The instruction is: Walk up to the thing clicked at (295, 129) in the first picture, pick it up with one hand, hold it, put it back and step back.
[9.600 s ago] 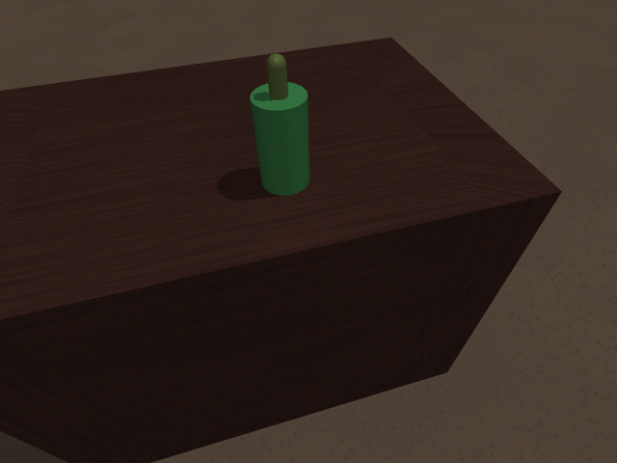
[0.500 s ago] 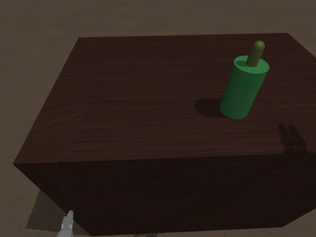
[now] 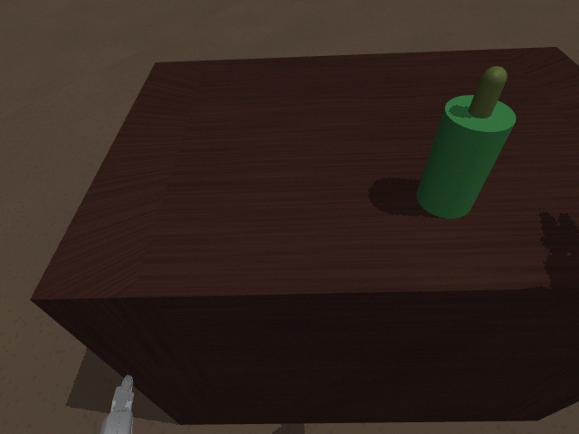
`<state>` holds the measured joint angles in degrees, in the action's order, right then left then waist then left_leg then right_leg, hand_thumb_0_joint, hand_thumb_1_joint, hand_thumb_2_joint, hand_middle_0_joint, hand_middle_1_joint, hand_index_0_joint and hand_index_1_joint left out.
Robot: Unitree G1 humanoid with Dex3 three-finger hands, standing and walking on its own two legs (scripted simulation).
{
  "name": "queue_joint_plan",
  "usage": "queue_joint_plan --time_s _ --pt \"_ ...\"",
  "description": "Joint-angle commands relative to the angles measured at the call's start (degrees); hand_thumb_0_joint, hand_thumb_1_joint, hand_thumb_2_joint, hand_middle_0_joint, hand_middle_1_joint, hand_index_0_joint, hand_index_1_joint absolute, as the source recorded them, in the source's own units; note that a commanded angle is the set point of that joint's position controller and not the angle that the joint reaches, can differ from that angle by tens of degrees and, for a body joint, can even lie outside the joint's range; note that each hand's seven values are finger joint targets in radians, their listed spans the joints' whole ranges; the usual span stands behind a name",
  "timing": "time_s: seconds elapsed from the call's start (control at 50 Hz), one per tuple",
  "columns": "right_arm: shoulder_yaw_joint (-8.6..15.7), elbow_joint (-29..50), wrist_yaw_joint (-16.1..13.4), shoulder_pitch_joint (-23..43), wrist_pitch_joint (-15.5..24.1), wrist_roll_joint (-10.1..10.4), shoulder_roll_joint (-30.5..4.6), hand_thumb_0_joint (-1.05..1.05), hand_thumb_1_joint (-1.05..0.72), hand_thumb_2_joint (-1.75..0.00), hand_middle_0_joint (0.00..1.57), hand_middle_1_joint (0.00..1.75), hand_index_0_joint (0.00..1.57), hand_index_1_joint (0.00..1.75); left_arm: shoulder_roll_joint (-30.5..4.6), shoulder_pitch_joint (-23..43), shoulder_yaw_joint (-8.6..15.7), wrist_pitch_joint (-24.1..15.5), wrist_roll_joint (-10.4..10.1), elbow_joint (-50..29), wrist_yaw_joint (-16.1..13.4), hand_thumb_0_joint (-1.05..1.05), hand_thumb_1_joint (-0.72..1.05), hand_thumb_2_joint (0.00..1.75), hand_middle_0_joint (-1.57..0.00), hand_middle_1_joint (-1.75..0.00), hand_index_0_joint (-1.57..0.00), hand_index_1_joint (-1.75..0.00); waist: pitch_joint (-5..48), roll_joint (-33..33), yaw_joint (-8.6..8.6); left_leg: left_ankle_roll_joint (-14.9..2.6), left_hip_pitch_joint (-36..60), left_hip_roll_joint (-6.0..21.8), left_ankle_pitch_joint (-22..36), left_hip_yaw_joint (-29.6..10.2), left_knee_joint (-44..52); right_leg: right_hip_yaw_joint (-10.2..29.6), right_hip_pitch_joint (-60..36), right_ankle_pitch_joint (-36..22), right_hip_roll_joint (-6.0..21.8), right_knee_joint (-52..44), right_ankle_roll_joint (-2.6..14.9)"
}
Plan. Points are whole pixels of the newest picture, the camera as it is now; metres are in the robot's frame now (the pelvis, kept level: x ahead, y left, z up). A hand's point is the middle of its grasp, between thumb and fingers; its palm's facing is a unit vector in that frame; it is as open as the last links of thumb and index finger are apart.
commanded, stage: go down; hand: right
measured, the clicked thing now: (466, 144) +0.50 -0.22 +0.15
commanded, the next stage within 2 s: approach in 1.36 s
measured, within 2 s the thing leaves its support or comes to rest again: neither
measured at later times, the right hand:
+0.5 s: hand out of the picture +0.38 -0.41 +0.22, palm faces +0.27 +0.96 +0.03, open 17.4 cm
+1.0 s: hand out of the picture +0.37 -0.41 +0.23, palm faces +0.26 +0.97 +0.02, open 17.6 cm
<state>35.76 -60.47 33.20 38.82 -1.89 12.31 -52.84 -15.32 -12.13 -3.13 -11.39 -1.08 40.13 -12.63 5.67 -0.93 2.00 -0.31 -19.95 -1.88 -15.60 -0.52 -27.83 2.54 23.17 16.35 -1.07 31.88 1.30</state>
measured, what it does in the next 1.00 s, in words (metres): stands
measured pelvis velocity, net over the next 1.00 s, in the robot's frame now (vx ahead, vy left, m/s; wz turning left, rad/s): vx -0.01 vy -0.01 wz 0.01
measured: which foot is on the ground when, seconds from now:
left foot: down 0.00-1.00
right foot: down 0.00-1.00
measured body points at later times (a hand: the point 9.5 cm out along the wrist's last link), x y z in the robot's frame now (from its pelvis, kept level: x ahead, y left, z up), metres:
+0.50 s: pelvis +0.00 +0.00 +0.00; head +0.04 -0.02 +0.45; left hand +0.15 +0.26 -0.08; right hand +0.36 -0.46 +0.22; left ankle -0.02 +0.12 -0.73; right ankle -0.01 -0.10 -0.73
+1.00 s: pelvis -0.01 -0.01 +0.00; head +0.03 -0.02 +0.45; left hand +0.14 +0.25 -0.07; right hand +0.36 -0.46 +0.23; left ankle -0.02 +0.12 -0.73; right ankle -0.01 -0.10 -0.73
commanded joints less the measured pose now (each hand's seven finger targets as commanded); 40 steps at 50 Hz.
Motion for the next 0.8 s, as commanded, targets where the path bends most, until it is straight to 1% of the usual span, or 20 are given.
queue_joint_plan --time_s 0.0,0.02,0.06,0.12,0.14,0.16,0.18,0.2,0.22,0.3,0.42,0.46,0.48,0.52,0.6,0.62,0.64,0.72,0.74,0.78 --pt "1.6 11.9 1.4 20.2 3.3 1.7 -21.8 0.00 0.53 -0.03 0.06 0.04 0.06 0.04 -8.5 2.2 2.3 -3.0 0.1 -8.1 -1.0 0.00 -0.57 0.07 -0.05 -0.05 -0.04 -0.05 14.2 -8.4 0.24 -1.52 1.0 -0.2 14.9 1.5 1.5 0.9 -11.8 -20.3 1.7 -2.5 -0.29" --pt "2.6 12.7 1.5 22.0 3.6 1.5 -23.6 0.00 0.53 -0.03 0.06 0.04 0.06 0.04 -7.8 1.2 1.7 -3.1 -0.1 -9.8 -0.9 0.00 -0.57 0.06 -0.05 -0.05 -0.04 -0.05 16.6 -8.0 0.39 -1.37 1.3 -0.3 15.7 1.4 1.5 0.9 -13.5 -21.8 1.7 -1.9 -0.21" --pt "4.5 12.3 1.4 20.0 3.5 2.1 -25.2 0.00 0.54 -0.03 0.06 0.04 0.06 0.04 -11.1 -0.1 4.4 -3.2 -0.1 -14.2 -1.3 0.00 -0.57 0.07 -0.04 -0.05 -0.04 -0.05 19.3 -5.3 1.13 -1.00 2.3 -0.4 18.8 1.7 1.1 1.1 -16.1 -26.5 1.8 -1.2 -0.16" --pt "3.9 10.8 1.2 19.4 3.0 1.6 -24.5 0.00 0.51 -0.03 0.06 0.04 0.06 0.04 -8.0 -4.9 2.3 -2.2 -0.1 -10.4 -0.7 0.00 -0.57 0.07 -0.04 -0.05 -0.04 -0.05 15.4 -7.9 0.66 -1.09 0.8 -0.1 18.6 1.2 1.3 0.5 -14.4 -27.3 1.4 -0.9 -0.11" --pt "4.1 13.0 0.9 21.1 3.3 1.4 -25.3 0.00 0.51 -0.02 0.06 0.04 0.06 0.04 -8.3 -4.2 3.0 -2.2 0.0 -9.7 -0.6 0.00 -0.57 0.07 -0.05 -0.05 -0.04 -0.05 15.0 -9.4 -0.17 -1.12 1.1 0.2 18.1 0.9 1.3 0.3 -13.3 -25.9 1.2 -1.3 -0.03" --pt "4.6 7.2 0.8 17.7 2.6 1.1 -25.1 0.00 0.52 -0.02 0.07 0.04 0.06 0.04 -10.0 -0.5 3.8 -2.7 0.0 -13.6 -0.7 0.00 -0.57 0.07 -0.04 -0.04 -0.03 -0.05 13.9 -6.7 0.52 -1.19 1.2 0.1 18.2 1.0 1.4 0.3 -11.4 -25.6 1.2 -1.1 -0.07" --pt "4.2 10.5 0.7 19.2 2.7 0.9 -25.2 0.00 0.54 -0.02 0.06 0.04 0.06 0.04 -8.9 -1.5 3.0 -2.4 0.2 -10.6 -0.3 0.00 -0.58 0.07 -0.04 -0.05 -0.04 -0.06 14.1 -9.4 -0.64 -1.26 1.6 0.5 18.5 0.7 1.0 0.0 -11.1 -25.2 0.9 -1.1 -0.11" --pt "4.5 9.9 0.5 20.3 2.7 0.8 -25.6 0.00 0.53 -0.02 0.06 0.04 0.06 0.04 -9.6 1.8 2.9 -2.8 0.2 -14.8 -0.3 0.00 -0.56 0.07 -0.04 -0.05 -0.04 -0.05 14.9 -7.9 0.26 -1.33 1.6 0.2 18.0 0.8 1.1 0.2 -11.0 -25.1 1.3 -0.9 -0.16" --pt "4.4 10.9 0.4 22.2 3.3 0.2 -26.7 0.00 0.55 -0.03 0.06 0.04 0.06 0.04 -8.6 0.2 2.3 -2.5 0.5 -11.2 0.0 0.00 -0.57 0.07 -0.04 -0.04 -0.04 -0.05 14.5 -10.6 -0.53 -1.57 1.2 0.3 17.7 0.7 0.7 0.3 -10.6 -25.6 1.3 -0.6 -0.48" --pt "5.8 13.0 0.0 26.7 4.9 -0.1 -29.2 0.00 0.54 -0.02 0.06 0.04 0.06 0.04 -9.4 3.1 2.4 -3.0 0.6 -14.0 -0.3 0.00 -0.57 0.07 -0.04 -0.05 -0.04 -0.05 21.4 -11.1 0.35 -1.63 3.0 0.4 20.4 0.3 -0.2 0.3 -13.2 -28.0 1.2 1.1 -0.29" --pt "3.2 7.1 0.3 24.7 3.6 -1.0 -26.9 0.00 0.51 -0.03 0.07 0.04 0.06 0.04 -8.5 -0.7 1.6 -2.4 0.7 -10.5 -0.5 0.00 -0.57 0.07 -0.04 -0.05 -0.04 -0.06 18.9 -12.3 1.04 -1.90 -0.5 -0.4 16.0 1.2 0.7 0.7 -14.2 -26.9 1.9 0.4 -0.75" --pt "3.1 5.7 0.6 24.6 3.0 -1.1 -26.8 0.00 0.52 -0.02 0.07 0.04 0.06 0.04 -9.5 0.8 2.0 -2.5 0.5 -14.3 -0.5 0.00 -0.56 0.07 -0.04 -0.05 -0.04 -0.05 18.1 -9.0 1.30 -1.84 -0.4 -0.6 15.4 1.5 1.1 1.0 -13.0 -25.8 2.2 -0.2 -0.71" --pt "2.0 6.6 0.5 25.4 2.7 -1.5 -26.9 0.00 0.53 -0.03 0.06 0.04 0.06 0.04 -8.8 -2.4 2.1 -2.2 0.6 -10.4 -0.3 0.00 -0.57 0.06 -0.05 -0.05 -0.04 -0.05 16.4 -11.5 1.26 -1.90 -0.6 -0.3 15.3 1.2 1.1 0.5 -11.7 -23.9 1.8 -0.4 -0.54" --pt "2.9 6.4 0.5 24.6 2.3 -1.7 -28.0 0.00 0.57 -0.03 0.05 0.04 0.05 0.04 -10.3 -0.5 3.2 -2.5 0.5 -15.0 -0.3 0.00 -0.56 0.06 -0.04 -0.05 -0.04 -0.05 16.6 -9.5 1.20 -1.85 -0.3 -0.6 15.4 1.7 1.0 0.8 -12.1 -24.7 2.2 -0.8 -0.74" --pt "2.8 5.3 0.6 24.0 2.2 -1.6 -27.5 0.00 0.57 -0.03 0.05 0.04 0.05 0.04 -8.7 -4.5 2.1 -2.1 0.5 -12.8 0.4 0.00 -0.56 0.06 -0.04 -0.05 -0.04 -0.05 14.3 -8.9 1.05 -1.69 0.4 -0.3 16.5 1.2 1.0 0.3 -9.9 -23.2 1.6 -0.6 -0.33" --pt "3.8 5.6 0.6 24.1 2.5 -1.3 -27.9 0.00 0.57 -0.03 0.05 0.04 0.06 0.04 -9.1 -0.7 1.6 -2.6 0.2 -18.5 0.4 0.00 -0.56 0.06 -0.04 -0.05 -0.04 -0.05 14.8 -5.6 0.95 -1.47 2.1 -0.2 16.8 1.3 1.2 0.2 -8.9 -21.8 1.5 -0.6 -0.02" --pt "4.1 5.6 0.5 23.6 2.6 -1.7 -28.8 0.00 0.59 -0.03 0.05 0.05 0.05 0.05 -9.7 -1.0 2.8 -2.6 0.2 -17.3 0.3 0.00 -0.56 0.06 -0.05 -0.05 -0.04 -0.05 15.5 -6.9 0.32 -1.47 2.2 0.1 16.9 0.9 0.9 0.0 -9.0 -21.0 1.2 -0.7 0.09" --pt "2.6 7.0 1.0 26.3 3.0 -1.4 -27.4 0.00 0.58 -0.02 0.05 0.04 0.05 0.04 -7.6 -2.3 0.4 -2.3 0.4 -15.2 0.5 0.00 -0.55 0.06 -0.04 -0.05 -0.04 -0.05 15.7 -10.4 1.07 -1.96 -0.6 -0.5 14.9 1.1 1.0 0.6 -11.5 -23.1 2.0 -0.6 -0.62" --pt "2.5 6.0 1.2 25.1 2.8 -1.4 -26.7 0.00 0.58 -0.02 0.06 0.04 0.06 0.04 -7.4 -0.7 -0.1 -2.5 0.4 -15.6 0.6 0.00 -0.56 0.06 -0.04 -0.05 -0.04 -0.05 16.5 -10.9 0.41 -2.10 -0.8 -0.6 14.5 1.3 0.8 0.9 -12.1 -24.8 2.3 -0.5 -0.90" --pt "2.5 8.4 0.9 28.8 3.3 -1.5 -27.9 0.00 0.59 -0.02 0.05 0.04 0.05 0.04 -8.1 0.4 0.6 -2.8 0.6 -15.9 0.3 0.00 -0.56 0.06 -0.04 -0.05 -0.04 -0.05 18.3 -12.4 1.17 -2.16 -0.7 -0.3 14.6 0.8 0.8 0.5 -12.7 -23.5 2.0 -0.1 -0.80"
